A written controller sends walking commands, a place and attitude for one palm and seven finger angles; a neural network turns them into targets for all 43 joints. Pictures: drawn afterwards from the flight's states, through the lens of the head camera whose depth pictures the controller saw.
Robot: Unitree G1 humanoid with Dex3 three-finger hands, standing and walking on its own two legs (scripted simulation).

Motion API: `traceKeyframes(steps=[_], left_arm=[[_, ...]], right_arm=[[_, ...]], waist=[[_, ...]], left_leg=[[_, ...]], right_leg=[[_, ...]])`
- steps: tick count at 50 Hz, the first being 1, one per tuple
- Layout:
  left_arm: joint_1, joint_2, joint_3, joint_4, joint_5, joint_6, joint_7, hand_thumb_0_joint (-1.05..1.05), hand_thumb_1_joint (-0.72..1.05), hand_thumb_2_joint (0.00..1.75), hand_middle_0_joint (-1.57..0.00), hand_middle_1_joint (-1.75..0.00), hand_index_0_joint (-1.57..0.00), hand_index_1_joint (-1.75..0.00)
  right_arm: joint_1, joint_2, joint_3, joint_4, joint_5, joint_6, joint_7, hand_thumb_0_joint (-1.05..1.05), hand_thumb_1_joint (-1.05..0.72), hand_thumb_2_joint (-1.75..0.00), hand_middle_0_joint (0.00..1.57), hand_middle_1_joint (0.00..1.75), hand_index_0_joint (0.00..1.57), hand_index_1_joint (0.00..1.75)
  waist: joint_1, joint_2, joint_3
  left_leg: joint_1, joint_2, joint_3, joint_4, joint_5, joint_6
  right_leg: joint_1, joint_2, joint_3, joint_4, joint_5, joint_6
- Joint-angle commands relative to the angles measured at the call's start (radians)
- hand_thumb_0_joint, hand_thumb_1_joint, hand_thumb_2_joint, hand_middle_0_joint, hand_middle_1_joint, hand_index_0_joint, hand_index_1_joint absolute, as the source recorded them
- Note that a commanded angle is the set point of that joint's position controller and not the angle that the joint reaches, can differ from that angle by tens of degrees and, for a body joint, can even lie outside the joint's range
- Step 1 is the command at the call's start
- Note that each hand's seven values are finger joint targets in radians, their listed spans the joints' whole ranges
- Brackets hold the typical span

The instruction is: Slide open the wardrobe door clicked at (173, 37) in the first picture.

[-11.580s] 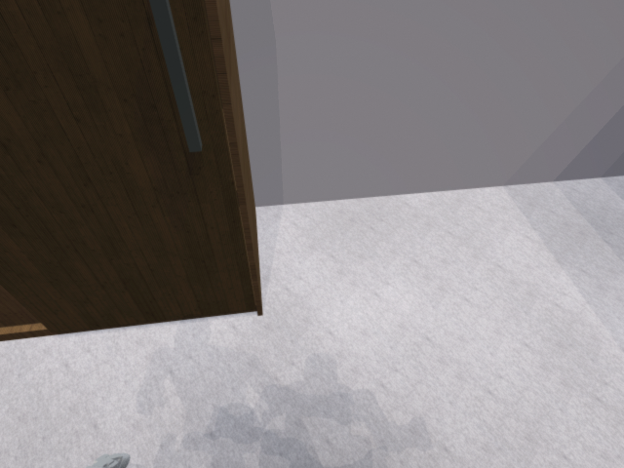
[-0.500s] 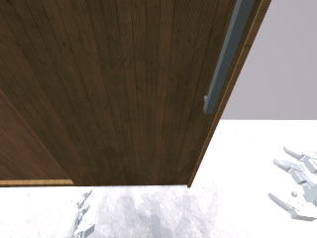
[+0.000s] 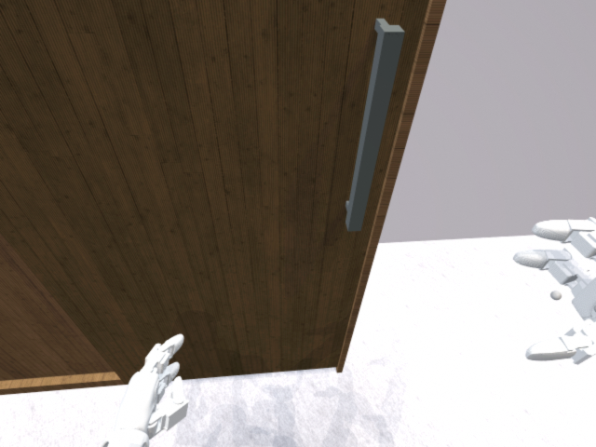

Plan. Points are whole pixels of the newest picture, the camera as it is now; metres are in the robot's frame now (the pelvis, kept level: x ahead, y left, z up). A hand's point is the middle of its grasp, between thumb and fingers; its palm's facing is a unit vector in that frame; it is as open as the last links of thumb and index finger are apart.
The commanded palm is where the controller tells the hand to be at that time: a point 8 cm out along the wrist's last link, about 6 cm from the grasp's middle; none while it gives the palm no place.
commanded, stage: raise the hand with hooked fingers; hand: right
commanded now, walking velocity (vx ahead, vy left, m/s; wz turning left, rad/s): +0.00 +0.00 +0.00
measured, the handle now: (365, 141) +0.50 -0.10 +0.18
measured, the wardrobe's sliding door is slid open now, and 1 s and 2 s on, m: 0.00 0.00 0.00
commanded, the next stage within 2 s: move the hooked fingers beside the handle in 0.78 s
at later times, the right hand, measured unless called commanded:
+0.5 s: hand (551, 237) +0.29 -0.26 +0.20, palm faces -0.01 +0.99 -0.11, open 14.0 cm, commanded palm +0.25 -0.31 +0.22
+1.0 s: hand (540, 235) +0.29 -0.25 +0.21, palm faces +0.02 +0.99 -0.11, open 14.0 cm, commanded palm +0.26 -0.29 +0.22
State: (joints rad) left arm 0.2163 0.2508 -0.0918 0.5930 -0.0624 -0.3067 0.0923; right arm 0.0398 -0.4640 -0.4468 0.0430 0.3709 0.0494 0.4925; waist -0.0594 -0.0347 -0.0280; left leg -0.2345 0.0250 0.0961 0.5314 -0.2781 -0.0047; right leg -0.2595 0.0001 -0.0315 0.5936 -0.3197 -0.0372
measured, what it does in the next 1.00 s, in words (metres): stands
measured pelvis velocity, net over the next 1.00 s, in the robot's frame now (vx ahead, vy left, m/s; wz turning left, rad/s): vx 0.01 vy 0.03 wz -0.01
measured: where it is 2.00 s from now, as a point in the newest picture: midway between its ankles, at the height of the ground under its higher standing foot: outside the picture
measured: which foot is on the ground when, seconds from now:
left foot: down 0.00-1.00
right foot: down 0.00-1.00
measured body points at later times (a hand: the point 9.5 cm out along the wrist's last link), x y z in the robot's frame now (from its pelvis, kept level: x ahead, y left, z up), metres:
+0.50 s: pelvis +0.01 +0.01 +0.01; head +0.00 +0.03 +0.46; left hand +0.20 +0.24 -0.06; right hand +0.29 -0.32 +0.21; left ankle +0.00 +0.12 -0.73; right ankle +0.00 -0.09 -0.73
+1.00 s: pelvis +0.01 +0.03 +0.01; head -0.01 +0.05 +0.45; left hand +0.21 +0.25 -0.06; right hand +0.28 -0.30 +0.21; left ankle +0.00 +0.12 -0.73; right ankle +0.00 -0.09 -0.73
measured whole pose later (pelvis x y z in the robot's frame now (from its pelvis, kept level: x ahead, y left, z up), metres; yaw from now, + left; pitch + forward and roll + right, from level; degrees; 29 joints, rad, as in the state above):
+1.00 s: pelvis +0.01 +0.03 +0.01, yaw +0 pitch -2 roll +0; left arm 0.21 0.28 -0.09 0.61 -0.10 -0.21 0.10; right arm -0.18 -0.51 -0.46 0.14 0.34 0.22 0.49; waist -0.05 -0.07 -0.03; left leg -0.18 0.01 0.11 0.49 -0.27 0.03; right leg -0.19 -0.01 -0.02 0.52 -0.29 -0.01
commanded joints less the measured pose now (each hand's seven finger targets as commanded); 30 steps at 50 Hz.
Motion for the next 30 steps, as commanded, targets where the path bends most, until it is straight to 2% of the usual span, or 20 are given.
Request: traceKeyframes(steps=[1, 2, 5, 6, 9, 10, 11, 14, 15, 16, 17, 18, 19, 20, 21, 24, 26, 28, 30], left_arm=[[-0.097, 0.131, 0.055, -0.150, -0.014, -0.041, 0.013, 0.00, 0.90, 0.90, -0.20, -0.30, -0.20, -0.30], [-0.103, 0.132, 0.054, -0.154, -0.016, -0.038, 0.014, 0.00, 0.90, 0.90, -0.20, -0.30, -0.20, -0.30], [-0.110, 0.127, 0.049, -0.156, -0.019, -0.030, 0.018, 0.00, 0.90, 0.90, -0.20, -0.30, -0.20, -0.30], [-0.109, 0.125, 0.046, -0.149, -0.018, -0.023, 0.017, 0.00, 0.90, 0.90, -0.20, -0.30, -0.20, -0.30], [-0.117, 0.131, 0.046, -0.150, -0.022, -0.015, 0.016, 0.00, 0.90, 0.90, -0.20, -0.30, -0.20, -0.30], [-0.118, 0.130, 0.045, -0.149, -0.025, -0.013, 0.015, 0.00, 0.90, 0.90, -0.20, -0.30, -0.20, -0.30], [-0.118, 0.131, 0.045, -0.149, -0.024, -0.007, 0.012, 0.00, 0.90, 0.90, -0.20, -0.30, -0.20, -0.30], [-0.126, 0.134, 0.044, -0.154, -0.029, -0.001, 0.010, 0.00, 0.90, 0.90, -0.20, -0.30, -0.20, -0.30], [-0.119, 0.134, 0.046, -0.152, -0.031, 0.002, 0.008, 0.00, 0.90, 0.90, -0.20, -0.30, -0.20, -0.30], [-0.114, 0.137, 0.048, -0.149, -0.032, 0.010, 0.003, 0.00, 0.90, 0.90, -0.20, -0.30, -0.20, -0.30], [-0.111, 0.145, 0.051, -0.151, -0.034, 0.016, -0.001, 0.00, 0.90, 0.90, -0.20, -0.30, -0.20, -0.30], [-0.120, 0.149, 0.053, -0.158, -0.038, 0.020, -0.003, 0.00, 0.90, 0.90, -0.20, -0.30, -0.20, -0.30], [-0.125, 0.149, 0.056, -0.165, -0.038, 0.022, -0.006, 0.00, 0.90, 0.90, -0.20, -0.30, -0.20, -0.30], [-0.134, 0.148, 0.055, -0.173, -0.038, 0.023, -0.007, 0.00, 0.90, 0.90, -0.20, -0.30, -0.20, -0.30], [-0.141, 0.142, 0.057, -0.179, -0.036, 0.026, -0.009, 0.00, 0.90, 0.90, -0.20, -0.30, -0.20, -0.30], [-0.141, 0.133, 0.058, -0.185, -0.032, 0.023, -0.003, 0.00, 0.90, 0.90, -0.20, -0.30, -0.20, -0.30], [-0.139, 0.130, 0.057, -0.174, -0.028, 0.022, -0.001, 0.00, 0.90, 0.90, -0.20, -0.30, -0.20, -0.30], [-0.135, 0.128, 0.059, -0.170, -0.030, 0.019, 0.005, 0.00, 0.90, 0.90, -0.20, -0.30, -0.20, -0.30], [-0.130, 0.130, 0.058, -0.163, -0.032, 0.016, 0.010, 0.00, 0.90, 0.90, -0.20, -0.30, -0.20, -0.30]], right_arm=[[-0.309, -0.274, -0.111, -0.194, 0.021, -0.012, -0.005, 0.00, 0.50, -0.30, 0.30, 1.20, 0.30, 1.20], [-0.347, -0.282, -0.110, -0.214, 0.015, -0.005, -0.003, 0.00, 0.50, -0.30, 0.30, 1.20, 0.30, 1.20], [-0.408, -0.312, -0.121, -0.210, 0.006, 0.024, -0.002, 0.00, 0.50, -0.30, 0.30, 1.20, 0.30, 1.20], [-0.396, -0.326, -0.130, -0.186, 0.006, 0.034, -0.003, 0.00, 0.50, -0.30, 0.30, 1.20, 0.30, 1.20], [-0.449, -0.347, -0.151, -0.168, 0.009, 0.063, 0.004, 0.00, 0.50, -0.30, 0.30, 1.20, 0.30, 1.20], [-0.461, -0.349, -0.147, -0.154, 0.007, 0.072, 0.007, 0.00, 0.50, -0.30, 0.30, 1.20, 0.30, 1.20], [-0.462, -0.367, -0.156, -0.153, 0.007, 0.079, 0.009, 0.00, 0.50, -0.30, 0.30, 1.20, 0.30, 1.20], [-0.539, -0.386, -0.155, -0.136, -0.002, 0.109, 0.015, 0.00, 0.50, -0.30, 0.30, 1.20, 0.30, 1.20], [-0.498, -0.359, -0.143, -0.080, 0.001, 0.123, 0.020, 0.00, 0.50, -0.30, 0.30, 1.20, 0.30, 1.20], [-0.442, -0.339, -0.131, -0.032, 0.007, 0.137, 0.026, 0.00, 0.50, -0.30, 0.30, 1.20, 0.30, 1.20], [-0.413, -0.332, -0.134, -0.003, 0.010, 0.148, 0.035, 0.00, 0.50, -0.30, 0.30, 1.20, 0.30, 1.20], [-0.421, -0.327, -0.121, -0.018, 0.008, 0.156, 0.041, 0.00, 0.50, -0.30, 0.30, 1.20, 0.30, 1.20], [-0.430, -0.338, -0.128, -0.047, 0.010, 0.156, 0.042, 0.00, 0.50, -0.30, 0.30, 1.20, 0.30, 1.20], [-0.444, -0.348, -0.133, -0.076, 0.007, 0.155, 0.039, 0.00, 0.50, -0.30, 0.30, 1.20, 0.30, 1.20], [-0.442, -0.363, -0.149, -0.112, 0.015, 0.146, 0.031, 0.00, 0.50, -0.30, 0.30, 1.20, 0.30, 1.20], [-0.480, -0.392, -0.186, -0.197, 0.014, 0.114, 0.013, 0.00, 0.50, -0.30, 0.30, 1.20, 0.30, 1.20], [-0.464, -0.411, -0.206, -0.208, 0.014, 0.097, -0.005, 0.00, 0.50, -0.30, 0.30, 1.20, 0.30, 1.20], [-0.483, -0.393, -0.198, -0.211, 0.009, 0.092, -0.013, 0.00, 0.50, -0.30, 0.30, 1.20, 0.30, 1.20], [-0.482, -0.374, -0.180, -0.169, 0.003, 0.103, -0.016, 0.00, 0.50, -0.30, 0.30, 1.20, 0.30, 1.20]], waist=[[0.008, -0.075, -0.118], [0.012, -0.091, -0.146], [0.011, -0.120, -0.159], [0.007, -0.070, -0.135], [0.007, -0.085, -0.170], [0.010, -0.076, -0.162], [0.002, -0.053, -0.169], [0.007, -0.096, -0.176], [0.011, -0.074, -0.164], [0.006, -0.010, -0.134], [0.008, 0.013, -0.136], [0.010, 0.000, -0.135], [0.010, -0.002, -0.154], [0.006, -0.036, -0.168], [0.000, -0.001, -0.181], [0.001, -0.055, -0.242], [-0.007, -0.064, -0.223], [0.003, -0.087, -0.218], [0.008, -0.097, -0.174]], left_leg=[[0.009, -0.032, -0.021, -0.082, 0.153, 0.032], [0.016, -0.029, -0.020, -0.081, 0.163, 0.032], [0.019, -0.027, -0.019, -0.089, 0.162, 0.033], [0.031, -0.028, -0.020, -0.103, 0.167, 0.036], [0.044, -0.024, -0.019, -0.102, 0.197, 0.034], [0.042, -0.024, -0.018, -0.104, 0.203, 0.033], [0.067, -0.024, -0.022, -0.112, 0.222, 0.036], [0.051, -0.021, -0.022, -0.112, 0.226, 0.036], [0.043, -0.021, -0.021, -0.111, 0.228, 0.035], [0.056, -0.019, -0.025, -0.123, 0.238, 0.035], [0.049, -0.018, -0.027, -0.118, 0.242, 0.031], [0.039, -0.016, -0.028, -0.115, 0.241, 0.028], [0.043, -0.014, -0.029, -0.110, 0.242, 0.027], [0.043, -0.014, -0.030, -0.105, 0.243, 0.029], [0.075, -0.011, -0.038, -0.106, 0.266, 0.031], [0.084, -0.017, -0.036, -0.098, 0.295, 0.027], [0.099, -0.014, -0.041, -0.104, 0.310, 0.030], [0.088, -0.014, -0.038, -0.102, 0.312, 0.028], [0.061, -0.013, -0.034, -0.108, 0.296, 0.027]], right_leg=[[0.091, -0.018, 0.104, -0.142, 0.208, 0.023], [0.110, -0.016, 0.104, -0.147, 0.218, 0.022], [0.134, -0.014, 0.111, -0.160, 0.222, 0.026], [0.123, -0.017, 0.109, -0.161, 0.229, 0.023], [0.140, -0.011, 0.106, -0.163, 0.251, 0.022], [0.144, -0.012, 0.104, -0.164, 0.258, 0.020], [0.141, -0.010, 0.102, -0.162, 0.276, 0.021], [0.159, -0.006, 0.102, -0.169, 0.279, 0.021], [0.153, -0.007, 0.099, -0.165, 0.277, 0.019], [0.124, -0.009, 0.092, -0.159, 0.274, 0.016], [0.113, -0.008, 0.087, -0.157, 0.263, 0.013], [0.109, -0.006, 0.084, -0.155, 0.258, 0.012], [0.117, -0.004, 0.084, -0.151, 0.259, 0.012], [0.124, -0.003, 0.082, -0.148, 0.265, 0.012], [0.121, -0.005, 0.080, -0.136, 0.286, 0.012], [0.161, 0.001, 0.070, -0.131, 0.314, 0.007], [0.151, -0.003, 0.065, -0.126, 0.325, 0.008], [0.162, -0.001, 0.062, -0.133, 0.322, 0.007], [0.153, -0.001, 0.063, -0.140, 0.304, 0.008]])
